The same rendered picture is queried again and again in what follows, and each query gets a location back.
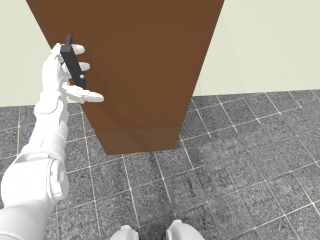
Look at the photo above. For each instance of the cupboard door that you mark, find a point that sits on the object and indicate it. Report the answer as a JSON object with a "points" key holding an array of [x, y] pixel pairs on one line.
{"points": [[143, 54]]}

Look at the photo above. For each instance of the robot left upper arm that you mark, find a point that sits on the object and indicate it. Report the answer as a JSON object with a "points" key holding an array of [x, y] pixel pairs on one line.
{"points": [[31, 190]]}

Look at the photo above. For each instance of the left robot forearm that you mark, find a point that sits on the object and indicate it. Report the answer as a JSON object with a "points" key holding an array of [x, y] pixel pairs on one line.
{"points": [[49, 137]]}

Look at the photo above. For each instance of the left robot hand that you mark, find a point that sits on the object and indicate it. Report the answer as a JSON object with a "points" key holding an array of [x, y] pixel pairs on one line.
{"points": [[54, 74]]}

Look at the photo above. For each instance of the right robot shin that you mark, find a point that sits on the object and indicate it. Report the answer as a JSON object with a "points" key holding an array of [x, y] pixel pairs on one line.
{"points": [[176, 222]]}

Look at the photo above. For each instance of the robot right thigh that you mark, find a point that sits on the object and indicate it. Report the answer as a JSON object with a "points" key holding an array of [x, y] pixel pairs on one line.
{"points": [[182, 231]]}

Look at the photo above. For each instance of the handle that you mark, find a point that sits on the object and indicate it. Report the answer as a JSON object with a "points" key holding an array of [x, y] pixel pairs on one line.
{"points": [[72, 63]]}

